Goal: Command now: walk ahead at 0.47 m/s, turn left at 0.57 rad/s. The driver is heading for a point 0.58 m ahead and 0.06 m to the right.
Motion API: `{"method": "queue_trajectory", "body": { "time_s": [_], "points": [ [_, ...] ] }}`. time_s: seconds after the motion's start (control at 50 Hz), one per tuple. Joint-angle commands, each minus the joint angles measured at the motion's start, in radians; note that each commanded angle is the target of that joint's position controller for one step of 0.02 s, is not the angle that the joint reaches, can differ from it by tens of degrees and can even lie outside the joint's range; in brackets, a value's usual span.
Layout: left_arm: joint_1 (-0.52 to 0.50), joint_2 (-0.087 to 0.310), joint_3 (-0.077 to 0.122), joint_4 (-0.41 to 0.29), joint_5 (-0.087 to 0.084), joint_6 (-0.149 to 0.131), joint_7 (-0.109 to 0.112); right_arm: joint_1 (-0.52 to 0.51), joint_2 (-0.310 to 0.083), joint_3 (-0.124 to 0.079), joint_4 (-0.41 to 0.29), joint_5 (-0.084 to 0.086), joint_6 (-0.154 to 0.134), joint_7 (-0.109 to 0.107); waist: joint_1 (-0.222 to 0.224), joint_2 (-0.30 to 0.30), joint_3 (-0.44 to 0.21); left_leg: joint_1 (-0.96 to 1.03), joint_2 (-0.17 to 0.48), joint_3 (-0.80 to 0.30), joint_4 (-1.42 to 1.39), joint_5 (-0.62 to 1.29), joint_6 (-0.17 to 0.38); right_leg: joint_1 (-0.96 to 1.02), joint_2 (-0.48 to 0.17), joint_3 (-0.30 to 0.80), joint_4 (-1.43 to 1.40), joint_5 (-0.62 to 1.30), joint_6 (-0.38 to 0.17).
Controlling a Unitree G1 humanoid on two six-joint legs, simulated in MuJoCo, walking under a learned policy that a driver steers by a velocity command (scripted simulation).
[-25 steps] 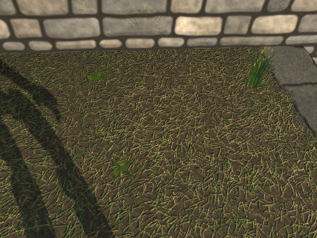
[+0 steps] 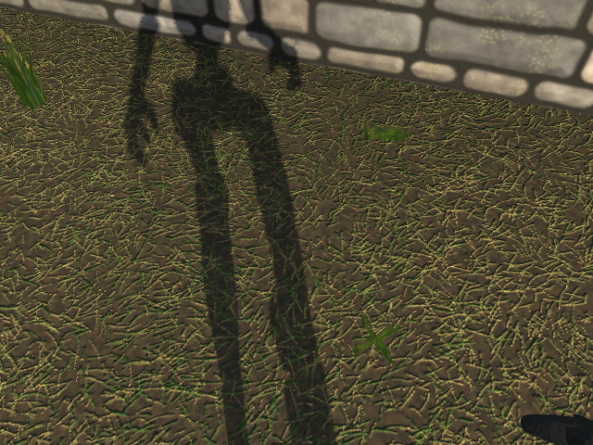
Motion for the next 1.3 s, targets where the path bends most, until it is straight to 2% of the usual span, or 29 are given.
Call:
{"method": "queue_trajectory", "body": {
  "time_s": [0.02, 0.06, 0.1, 0.12, 0.14, 0.16, 0.18, 0.2, 0.22, 0.26, 0.32, 0.46, 0.58, 0.62, 0.66, 0.68, 0.7, 0.72, 0.74, 0.78, 0.8, 0.9, 1.0, 1.06, 1.1, 1.12, 1.14, 1.18, 1.3],
  "points": [
    [-0.038, 0.193, 0.041, -0.046, -0.014, -0.006, 0.006, -0.123, -0.04, -0.002, -0.114, 0.004, -0.016, 0.023, -0.035, -0.114, 0.07, 0.064, -0.039, 0.066, -0.108, 0.006, 0.046, -0.056, -0.267, 0.043, -0.017, 0.716, -0.116],
    [-0.035, 0.23, 0.05, -0.044, -0.017, 0.007, 0.015, -0.068, -0.087, -0.025, -0.112, -0.003, -0.007, 0.024, -0.092, -0.155, -0.007, 0.192, -0.108, 0.114, -0.117, -0.08, 0.095, 0.0, -0.275, 0.005, 0.134, 1.075, -0.097],
    [-0.05, 0.237, 0.05, -0.055, -0.021, 0.018, 0.024, 0.199, -0.175, -0.076, -0.051, 0.002, 0.006, 0.009, -0.247, -0.135, -0.154, 0.584, -0.165, 0.104, -0.187, -0.049, 0.169, -0.128, -0.248, -0.024, 0.492, 1.126, -0.063],
    [-0.025, 0.183, 0.03, -0.078, 0.004, 0.01, 0.024, 0.335, -0.233, -0.097, -0.019, 0.004, 0.023, -0.016, -0.284, -0.014, -0.237, 0.892, -0.035, -0.11, -0.192, -0.079, 0.217, -0.392, -0.193, -0.012, 0.807, 0.611, -0.028],
    [0.105, 0.049, -0.02, -0.125, 0.02, -0.017, -0.001, 0.272, -0.309, -0.091, -0.04, -0.003, 0.006, -0.018, -0.138, 0.212, -0.391, 1.175, 0.257, -0.729, -0.311, -0.287, 0.415, -0.773, -0.007, 0.122, 1.146, -0.247, 0.005],
    [-0.014, 0.169, 0.006, -0.112, -0.022, -0.045, -0.016, 0.315, -0.193, -0.067, -0.043, -0.013, -0.001, -0.018, -0.24, 0.066, -0.436, 1.13, 0.274, -0.789, -0.445, -0.401, 0.384, -0.834, -0.033, 0.279, 1.208, -0.19, -0.008],
    [-0.107, 0.19, 0.013, -0.149, -0.056, -0.052, -0.018, 0.259, -0.167, -0.054, -0.027, -0.02, -0.012, -0.015, -0.225, 0.04, -0.252, 0.975, 0.248, -0.622, -0.474, -0.328, 0.33, -0.878, -0.072, 0.256, 1.173, -0.091, -0.022],
    [-0.125, 0.169, 0.006, -0.148, -0.047, -0.053, -0.009, 0.189, -0.146, -0.045, -0.022, -0.016, -0.021, -0.015, -0.174, -0.045, -0.155, 0.802, 0.21, -0.49, -0.484, -0.201, 0.295, -0.837, -0.123, 0.246, 1.094, -0.005, -0.022],
    [-0.114, 0.162, 0.009, -0.131, -0.029, -0.044, -0.004, 0.136, -0.113, -0.034, -0.021, -0.024, -0.029, -0.014, -0.135, -0.041, -0.103, 0.677, 0.168, -0.382, -0.499, -0.086, 0.274, -0.779, -0.154, 0.245, 1.033, 0.043, -0.014],
    [-0.037, 0.145, 0.01, -0.099, -0.025, -0.011, -0.005, 0.1, -0.09, -0.027, -0.008, -0.039, -0.049, -0.012, -0.081, 0.007, -0.087, 0.541, 0.13, -0.271, -0.562, -0.008, 0.264, -0.668, -0.185, 0.255, 0.992, 0.104, 0.002],
    [-0.057, 0.112, 0.006, -0.096, -0.02, 0.022, 0.002, 0.114, -0.104, -0.031, 0.044, -0.039, -0.075, -0.013, -0.076, 0.001, -0.026, 0.471, 0.114, -0.135, -0.616, 0.08, 0.248, -0.704, -0.183, 0.253, 0.914, 0.191, 0.033],
    [-0.248, 0.069, -0.005, -0.147, -0.019, 0.002, -0.023, 0.166, -0.129, -0.032, 0.106, -0.039, -0.074, -0.04, -0.157, -0.005, 0.035, 0.584, 0.09, 0.051, -0.649, 0.129, 0.157, -0.755, -0.116, 0.232, 0.512, 0.539, 0.023],
    [-0.376, 0.053, -0.017, -0.237, -0.015, -0.002, -0.072, 0.237, -0.158, -0.043, 0.161, -0.024, -0.027, -0.055, -0.193, -0.017, 0.063, 0.852, 0.179, 0.09, -0.532, 0.364, 0.154, -0.873, -0.081, 0.162, 0.381, 0.351, -0.035],
    [-0.335, 0.076, -0.005, -0.251, -0.008, 0.002, -0.079, 0.214, -0.183, -0.047, 0.155, -0.021, -0.009, -0.068, -0.148, 0.021, 0.009, 0.861, 0.174, 0.113, -0.397, 0.735, 0.132, -0.752, -0.016, 0.096, 0.37, 0.235, -0.071],
    [-0.102, 0.153, 0.035, -0.208, 0.001, -0.001, -0.067, 0.194, -0.191, -0.042, 0.15, -0.02, 0.004, -0.081, -0.012, 0.027, -0.133, 0.77, 0.123, 0.14, -0.069, 0.886, 0.083, -0.407, 0.058, 0.086, 0.281, 0.331, -0.122],
    [0.023, 0.226, 0.055, -0.188, 0.008, 0.004, -0.047, 0.205, -0.16, -0.025, 0.128, -0.036, -0.01, -0.084, 0.038, -0.066, -0.255, 0.54, 0.066, 0.15, 0.222, 0.525, 0.036, -0.077, -0.083, 0.269, 0.293, 0.669, -0.183],
    [-0.01, 0.303, 0.053, -0.198, 0.025, -0.001, -0.037, 0.378, -0.024, 0.022, 0.109, -0.063, -0.037, -0.053, -0.095, -0.312, -0.423, 0.11, -0.143, 0.07, 0.621, -0.606, -0.038, 0.325, -0.42, 0.781, 0.334, 1.042, -0.427],
    [0.066, 0.201, 0.039, -0.201, 0.017, 0.009, -0.034, 0.333, -0.158, -0.003, 0.169, -0.031, -0.053, -0.036, 0.023, -0.123, -0.585, 0.11, -0.123, -0.135, 0.705, -0.626, -0.033, 0.353, -0.416, 0.808, 0.293, 1.03, -0.445],
    [-0.018, 0.179, 0.027, -0.206, 0.013, 0.014, -0.032, 0.211, -0.171, -0.01, 0.12, 0.011, -0.055, -0.032, 0.014, -0.118, -0.41, 0.033, -0.062, -0.126, 0.662, -0.56, -0.027, 0.243, -0.374, 0.63, 0.268, 1.035, -0.385],
    [-0.146, 0.12, 0.009, -0.21, -0.007, 0.02, -0.025, 0.119, -0.145, -0.004, 0.105, -0.016, -0.045, -0.051, -0.05, -0.015, -0.17, 0.034, -0.001, -0.067, 0.496, -0.453, -0.037, -0.066, -0.283, 0.474, 0.184, 0.923, -0.299],
    [-0.175, 0.11, 0.003, -0.212, 0.004, 0.022, -0.023, 0.149, -0.142, -0.008, 0.109, -0.018, -0.029, -0.055, -0.095, -0.038, -0.139, 0.127, 0.013, -0.066, 0.453, -0.419, -0.044, -0.195, -0.253, 0.425, 0.137, 0.906, -0.288],
    [-0.261, 0.122, 0.008, -0.183, 0.019, 0.015, -0.021, 0.234, -0.07, 0.007, 0.142, -0.035, 0.011, -0.082, -0.154, -0.122, -0.154, 0.301, -0.001, -0.03, 0.154, -0.234, -0.097, -0.364, -0.176, 0.247, 0.087, 0.962, -0.26],
    [-0.239, 0.118, 0.002, -0.13, 0.021, 0.04, -0.013, 0.122, -0.084, 0.0, 0.127, -0.029, 0.018, -0.08, -0.102, -0.14, -0.148, 0.347, -0.002, -0.041, -0.047, -0.093, -0.085, -0.333, -0.183, 0.263, 0.086, 0.685, -0.228],
    [-0.26, 0.099, -0.009, -0.106, 0.011, 0.047, -0.015, 0.113, -0.086, -0.008, 0.126, -0.037, 0.016, -0.076, -0.121, -0.141, -0.115, 0.426, -0.02, -0.032, -0.212, -0.077, -0.05, -0.346, -0.184, 0.302, 0.136, 0.492, -0.198],
    [-0.207, 0.057, -0.025, -0.085, 0.017, 0.039, -0.015, 0.114, -0.127, -0.015, 0.121, -0.055, 0.006, -0.079, -0.111, -0.062, -0.114, 0.559, 0.045, -0.108, -0.345, 0.247, -0.007, -0.378, -0.104, 0.291, 0.209, 0.286, -0.101],
    [-0.107, 0.056, -0.023, -0.067, 0.035, 0.032, -0.018, 0.087, -0.187, -0.027, 0.109, -0.053, 0.009, -0.085, -0.035, 0.062, -0.125, 0.614, 0.12, -0.172, -0.304, 0.374, 0.053, -0.426, -0.025, 0.246, 0.245, 0.099, -0.059],
    [-0.085, 0.03, -0.031, -0.054, 0.034, 0.036, -0.013, 0.06, -0.128, -0.015, 0.119, -0.046, 0.017, -0.083, -0.027, 0.127, -0.148, 0.57, 0.125, -0.177, -0.306, 0.233, 0.102, -0.385, -0.006, 0.213, 0.231, 0.024, -0.028],
    [-0.184, 0.074, -0.023, -0.056, 0.023, 0.061, -0.001, 0.041, -0.071, -0.005, 0.119, -0.039, 0.02, -0.069, -0.08, 0.061, -0.091, 0.492, 0.044, -0.13, -0.318, 0.013, 0.055, -0.361, -0.013, 0.21, 0.221, 0.093, -0.02],
    [-0.189, 0.077, -0.018, -0.025, 0.014, 0.082, 0.01, 0.068, -0.076, -0.006, 0.164, -0.034, 0.003, -0.066, -0.1, 0.014, -0.099, 0.546, 0.01, -0.089, -0.266, 0.159, 0.037, -0.333, -0.037, 0.233, 0.225, 0.249, -0.022]
  ]
}}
